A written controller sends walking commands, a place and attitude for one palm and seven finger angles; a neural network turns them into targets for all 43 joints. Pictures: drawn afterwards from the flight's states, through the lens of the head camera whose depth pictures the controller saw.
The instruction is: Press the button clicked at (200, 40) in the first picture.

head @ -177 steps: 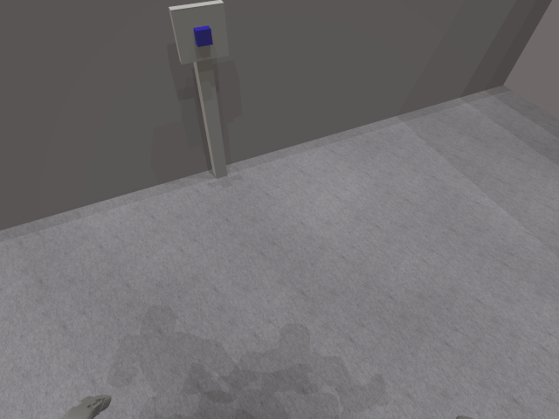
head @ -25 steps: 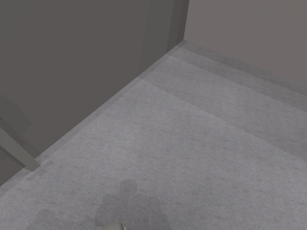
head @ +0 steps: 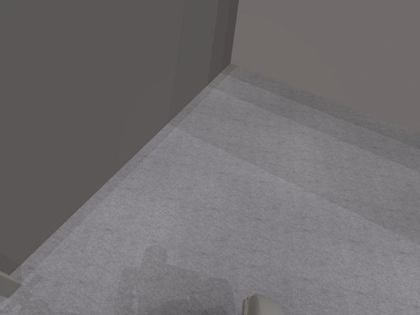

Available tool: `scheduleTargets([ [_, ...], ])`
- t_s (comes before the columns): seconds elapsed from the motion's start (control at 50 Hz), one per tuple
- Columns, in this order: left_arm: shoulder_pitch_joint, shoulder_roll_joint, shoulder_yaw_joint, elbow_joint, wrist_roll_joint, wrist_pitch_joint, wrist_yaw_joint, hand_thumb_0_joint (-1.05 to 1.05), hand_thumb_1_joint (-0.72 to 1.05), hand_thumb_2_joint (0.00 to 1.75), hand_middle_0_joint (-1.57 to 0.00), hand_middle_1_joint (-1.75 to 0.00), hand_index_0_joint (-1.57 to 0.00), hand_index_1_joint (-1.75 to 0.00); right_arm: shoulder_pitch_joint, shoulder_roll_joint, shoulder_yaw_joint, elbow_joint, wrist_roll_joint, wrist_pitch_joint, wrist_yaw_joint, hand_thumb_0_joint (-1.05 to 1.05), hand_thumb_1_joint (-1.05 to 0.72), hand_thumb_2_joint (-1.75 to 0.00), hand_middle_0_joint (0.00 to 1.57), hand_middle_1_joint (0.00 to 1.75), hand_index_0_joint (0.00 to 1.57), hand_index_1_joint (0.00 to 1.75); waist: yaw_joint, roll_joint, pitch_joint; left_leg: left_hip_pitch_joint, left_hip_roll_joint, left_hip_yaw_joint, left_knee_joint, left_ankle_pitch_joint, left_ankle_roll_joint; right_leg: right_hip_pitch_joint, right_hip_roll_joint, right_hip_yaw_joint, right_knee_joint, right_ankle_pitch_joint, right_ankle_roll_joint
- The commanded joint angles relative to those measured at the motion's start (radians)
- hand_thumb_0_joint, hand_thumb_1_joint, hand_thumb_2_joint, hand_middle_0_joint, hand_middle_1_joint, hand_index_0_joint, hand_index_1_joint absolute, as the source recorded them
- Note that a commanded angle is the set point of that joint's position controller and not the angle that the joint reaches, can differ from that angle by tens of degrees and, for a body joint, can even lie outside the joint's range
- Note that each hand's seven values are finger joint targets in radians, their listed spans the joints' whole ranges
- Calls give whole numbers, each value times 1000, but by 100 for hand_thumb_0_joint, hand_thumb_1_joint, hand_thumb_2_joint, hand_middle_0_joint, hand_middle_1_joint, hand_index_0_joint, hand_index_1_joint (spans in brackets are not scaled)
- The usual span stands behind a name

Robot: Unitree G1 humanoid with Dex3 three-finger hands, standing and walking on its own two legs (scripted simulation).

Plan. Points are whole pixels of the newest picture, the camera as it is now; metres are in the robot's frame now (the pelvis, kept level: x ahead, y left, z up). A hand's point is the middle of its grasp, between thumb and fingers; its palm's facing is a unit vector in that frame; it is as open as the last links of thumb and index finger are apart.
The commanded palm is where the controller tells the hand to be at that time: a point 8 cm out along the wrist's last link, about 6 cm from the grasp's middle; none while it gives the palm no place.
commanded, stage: turn to face it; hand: left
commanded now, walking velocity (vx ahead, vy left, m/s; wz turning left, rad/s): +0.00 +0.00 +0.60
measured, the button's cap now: out of the picture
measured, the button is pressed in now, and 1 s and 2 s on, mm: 0 0 0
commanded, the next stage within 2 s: take the last steps up to it in 1.92 s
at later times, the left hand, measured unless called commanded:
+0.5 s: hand (132, 289) +0.20 +0.18 -0.19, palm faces +0.23 -0.96 -0.16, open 7.3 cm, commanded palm none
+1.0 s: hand out of the picture +0.12 +0.21 -0.16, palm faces +0.48 -0.82 -0.30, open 7.4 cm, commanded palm none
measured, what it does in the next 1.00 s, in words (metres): walks ahead, turning left: right foot, then left foot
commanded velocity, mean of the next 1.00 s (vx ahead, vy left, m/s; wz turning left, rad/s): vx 0.00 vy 0.00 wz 0.60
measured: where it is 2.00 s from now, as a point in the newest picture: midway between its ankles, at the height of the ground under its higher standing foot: outside the picture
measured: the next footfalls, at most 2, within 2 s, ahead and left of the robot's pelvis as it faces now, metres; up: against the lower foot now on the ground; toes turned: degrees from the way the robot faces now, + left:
right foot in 0.16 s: +0.20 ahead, -0.14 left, +0.00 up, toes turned -9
left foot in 0.52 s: +0.18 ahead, +0.12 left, +0.00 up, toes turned +23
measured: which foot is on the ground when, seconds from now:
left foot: down 0.00-0.16, up 0.18-0.50, down 0.52-1.00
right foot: up 0.00-0.14, down 0.16-0.52, up 0.54-0.98, down 1.00-1.00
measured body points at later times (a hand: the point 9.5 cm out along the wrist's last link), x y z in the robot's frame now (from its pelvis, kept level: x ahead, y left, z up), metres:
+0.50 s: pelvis +0.11 -0.01 -0.02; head +0.14 +0.02 +0.43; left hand +0.18 +0.24 -0.17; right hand +0.23 -0.24 -0.16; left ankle +0.13 +0.10 -0.74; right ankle +0.16 -0.13 -0.75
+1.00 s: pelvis +0.14 -0.03 -0.02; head +0.18 -0.03 +0.43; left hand +0.10 +0.25 -0.14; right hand +0.32 -0.22 -0.17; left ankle +0.14 +0.10 -0.75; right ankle +0.19 -0.14 -0.75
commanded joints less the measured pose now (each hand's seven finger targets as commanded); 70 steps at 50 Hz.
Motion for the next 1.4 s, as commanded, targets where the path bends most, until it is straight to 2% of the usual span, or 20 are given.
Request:
scheduleTargets([
  [0.0,-86,-19,-14,-89,-1,-35,2,0,90,90,-20,-30,-20,-30,100,-136,-23,3,-7,-2,-12,0,-90,-90,20,30,20,30,-39,185,61,6,238,-72,-87,577,94,23,20,-40,-241,22,-9],
  [0.04,-71,-16,-24,-73,-1,-50,12,0,90,90,-20,-30,-20,-30,122,-131,-20,26,-7,8,-12,0,-90,-90,20,30,20,30,-39,173,29,2,226,-99,-13,669,90,145,57,-66,-340,38,-24],
  [0.1,127,56,-16,-5,3,-78,27,0,90,90,-20,-30,-20,-30,95,-134,-18,36,9,14,-7,0,-90,-90,20,30,20,30,63,111,-114,-58,164,-113,244,626,35,489,59,-80,-520,249,-24],
  [0.14,266,226,17,26,-5,-96,45,0,90,90,-20,-30,-20,-30,160,-59,-11,2,25,24,-1,0,-90,-90,20,30,20,30,82,-173,-290,-395,-19,-143,719,-305,-32,839,-362,268,-479,985,-188],
  [0.18,165,214,16,-17,-14,-84,55,0,90,90,-20,-30,-20,-30,79,-63,-14,-30,25,52,-10,0,-90,-90,20,30,20,30,79,-228,-261,-444,14,-288,913,-333,-39,667,-389,284,-588,764,-240],
  [0.22,35,138,-2,-58,-14,-70,67,0,90,90,-20,-30,-20,-30,24,-74,-24,-31,13,74,-1,0,-90,-90,20,30,20,30,31,-75,-138,-457,51,-297,921,-226,-48,486,-327,144,-626,509,-190],
  [0.3,-85,114,-3,-110,-5,-55,71,0,90,90,-20,-30,-20,-30,67,-48,-26,-41,3,112,18,0,-90,-90,20,30,20,30,-42,-114,-89,-374,43,-240,736,-139,-65,300,-269,-31,-694,203,-126],
  [0.46,-80,165,26,-163,-9,-16,59,0,90,90,-20,-30,-20,-30,-19,-140,-49,-157,-4,99,37,0,-90,-90,20,30,20,30,-46,-28,-78,-202,-5,-150,248,53,-52,272,-246,-131,-453,1,-59],
  [0.48,-83,139,24,-184,-15,-5,52,0,90,90,-20,-30,-20,-30,19,-207,-63,-160,-7,94,38,0,-90,-90,20,30,20,30,-71,154,-74,-159,69,-304,111,124,-14,186,-164,-162,-283,-136,-9],
  [0.5,-99,77,15,-235,-21,0,43,0,90,90,-20,-30,-20,-30,53,-320,-87,-181,-14,85,32,0,-90,-90,20,30,20,30,-95,434,-47,-125,306,-680,-57,311,115,-19,-26,-160,-38,-459,72],
  [0.52,-160,95,9,-262,-6,4,45,0,90,90,-20,-30,-20,-30,65,-352,-94,-173,-14,81,19,0,-90,-90,20,30,20,30,-121,370,-78,-137,368,-802,-97,269,189,-49,-1,-16,162,-469,60],
  [0.64,-38,123,25,-196,-10,-3,32,0,90,90,-20,-30,-20,-30,-140,-273,-62,-251,2,62,2,0,-90,-90,20,30,20,30,-15,169,-160,-77,160,-493,-24,389,129,-10,-5,75,179,-145,78],
  [0.8,-90,130,14,-236,-21,0,45,0,90,90,-20,-30,-20,-30,-97,-311,-79,-235,-2,85,10,0,-90,-90,20,30,20,30,-55,155,-140,-36,166,-620,-17,376,177,57,37,85,-61,-244,81],
  [0.94,49,148,11,-225,-29,-17,54,0,90,90,-20,-30,-20,-30,-195,-310,-91,-258,3,107,22,0,-90,-90,20,30,20,30,10,161,-150,-243,74,-652,72,301,112,392,92,56,-489,-94,47],
  [0.96,89,180,21,-224,-24,-24,59,0,90,90,-20,-30,-20,-30,-198,-277,-88,-269,10,109,27,0,-90,-90,20,30,20,30,33,66,-156,-364,16,-612,151,163,59,525,21,111,-647,-56,24],
  [0.98,96,279,38,-232,-4,-32,67,0,90,90,-20,-30,-20,-30,-186,-203,-77,-290,18,110,32,0,-90,-90,20,30,20,30,38,-230,-133,-574,-135,-425,387,-127,-33,606,-262,412,-776,-131,-80],
  [1.0,39,310,30,-262,-7,-23,65,0,90,90,-20,-30,-20,-30,-192,-223,-82,-303,2,110,32,0,-90,-90,20,30,20,30,26,-239,-107,-570,-144,-375,615,-274,-47,458,-397,450,-783,-90,-161],
  [1.1,-61,180,-1,-273,-10,-43,62,0,90,90,-20,-30,-20,-30,-160,-210,-75,-228,-1,132,52,0,-90,-90,20,30,20,30,-33,-128,-31,-546,-63,-329,859,-70,-83,414,-195,108,-666,234,-108],
  [1.26,79,233,13,-214,0,-34,60,0,90,90,-20,-30,-20,-30,-296,-197,-54,-254,6,134,51,0,-90,-90,20,30,20,30,43,-167,-62,-474,-49,-252,597,-161,-97,549,-251,40,-619,407,-137],
  [1.38,47,266,33,-196,-5,-16,52,0,90,90,-20,-30,-20,-30,-229,-214,-44,-251,10,109,43,0,-90,-90,20,30,20,30,14,-172,-119,-218,-63,-185,187,-37,-56,487,-261,-48,-474,366,-83],
])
